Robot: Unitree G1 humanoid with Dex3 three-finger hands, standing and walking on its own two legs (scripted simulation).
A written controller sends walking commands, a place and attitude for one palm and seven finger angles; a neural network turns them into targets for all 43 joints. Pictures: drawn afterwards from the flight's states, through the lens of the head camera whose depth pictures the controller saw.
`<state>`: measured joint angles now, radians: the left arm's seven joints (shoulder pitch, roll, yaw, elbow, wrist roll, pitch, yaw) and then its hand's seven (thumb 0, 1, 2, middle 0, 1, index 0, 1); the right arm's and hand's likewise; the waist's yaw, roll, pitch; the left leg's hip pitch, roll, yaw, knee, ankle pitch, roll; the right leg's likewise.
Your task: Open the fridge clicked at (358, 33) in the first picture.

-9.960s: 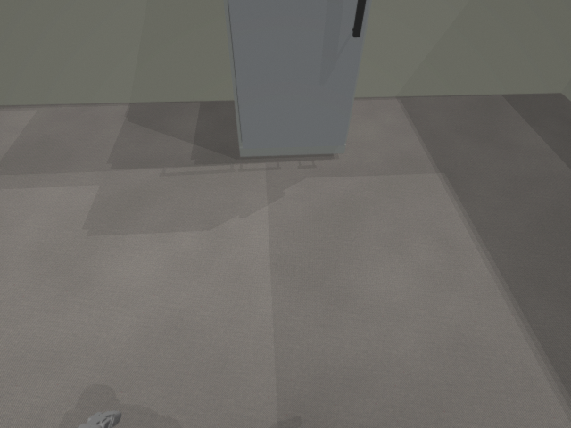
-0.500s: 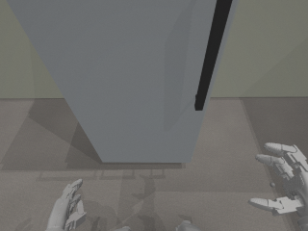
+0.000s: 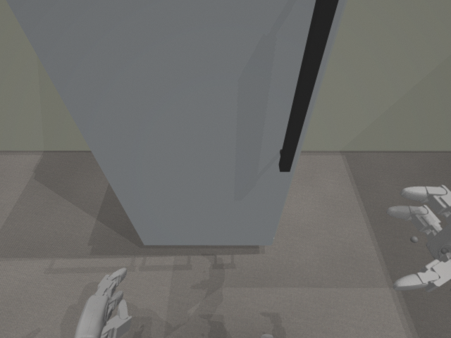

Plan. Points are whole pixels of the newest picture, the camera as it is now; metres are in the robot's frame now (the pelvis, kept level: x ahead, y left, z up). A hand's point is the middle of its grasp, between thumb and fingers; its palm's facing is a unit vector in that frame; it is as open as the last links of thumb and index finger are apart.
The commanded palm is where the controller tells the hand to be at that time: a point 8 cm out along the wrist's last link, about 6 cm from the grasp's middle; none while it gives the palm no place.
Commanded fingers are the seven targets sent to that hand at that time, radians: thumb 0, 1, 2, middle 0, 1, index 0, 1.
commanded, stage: raise the hand to about handle height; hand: right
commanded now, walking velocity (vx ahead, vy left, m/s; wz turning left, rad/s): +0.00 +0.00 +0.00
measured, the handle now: (301, 84) +0.54 -0.13 +0.17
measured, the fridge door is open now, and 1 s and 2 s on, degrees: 0 0 0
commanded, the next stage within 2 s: move the hooked fingers beside the handle in 0.50 s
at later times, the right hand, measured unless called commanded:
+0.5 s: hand (398, 235) +0.27 -0.25 +0.09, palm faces +0.01 +1.00 -0.04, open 14.0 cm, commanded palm +0.25 -0.30 +0.09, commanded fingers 0.00 0.50 -0.30 0.30 1.20 0.30 1.20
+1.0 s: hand (375, 204) +0.33 -0.24 +0.08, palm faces -0.03 +1.00 +0.00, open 14.0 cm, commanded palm +0.31 -0.28 +0.09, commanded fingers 0.00 0.50 -0.30 0.30 1.20 0.30 1.20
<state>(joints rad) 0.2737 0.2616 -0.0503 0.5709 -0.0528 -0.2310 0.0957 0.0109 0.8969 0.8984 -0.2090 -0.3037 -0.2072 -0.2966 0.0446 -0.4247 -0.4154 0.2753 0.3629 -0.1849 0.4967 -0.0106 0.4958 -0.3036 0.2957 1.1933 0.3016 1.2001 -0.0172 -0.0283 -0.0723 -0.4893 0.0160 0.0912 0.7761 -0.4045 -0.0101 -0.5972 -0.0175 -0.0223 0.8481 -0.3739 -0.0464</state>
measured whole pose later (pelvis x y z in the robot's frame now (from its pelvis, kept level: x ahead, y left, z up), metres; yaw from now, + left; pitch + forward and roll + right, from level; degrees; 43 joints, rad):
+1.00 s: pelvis +0.00 +0.02 +0.00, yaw +1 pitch +8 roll +2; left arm 0.29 0.28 -0.03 0.59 -0.06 -0.19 0.10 0.01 0.90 0.90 -0.21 -0.30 -0.21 -0.30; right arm -0.19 -0.43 -0.39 0.52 0.33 -0.21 0.50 -0.01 0.50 -0.30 0.30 1.20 0.30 1.20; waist 0.01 -0.02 -0.07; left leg -0.52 0.00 0.08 0.78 -0.41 0.01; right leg -0.61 -0.03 -0.03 0.83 -0.36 -0.02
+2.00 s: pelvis +0.01 +0.02 -0.01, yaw +2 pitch +14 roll +2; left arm 0.35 0.27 -0.02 0.64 -0.04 0.01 0.06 0.01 0.90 0.90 -0.21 -0.30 -0.21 -0.30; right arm -0.68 -0.48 -0.38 1.01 0.19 -0.34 0.36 -0.01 0.50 -0.30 0.30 1.20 0.30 1.20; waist 0.09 -0.01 -0.09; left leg -0.67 -0.01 0.06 0.84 -0.42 0.01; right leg -0.75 -0.05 -0.04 0.89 -0.39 -0.02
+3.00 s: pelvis +0.01 +0.00 -0.02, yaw +3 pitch +17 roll +3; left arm 0.37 0.26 -0.03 0.61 -0.03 0.06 0.03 0.00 0.90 0.90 -0.21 -0.30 -0.21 -0.30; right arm -0.77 -0.48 -0.37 1.07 0.16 -0.35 0.32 -0.01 0.50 -0.30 0.29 1.20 0.30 1.20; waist 0.11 -0.01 -0.11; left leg -0.74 -0.02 0.06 0.88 -0.44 0.00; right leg -0.83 -0.05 -0.04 0.95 -0.42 -0.04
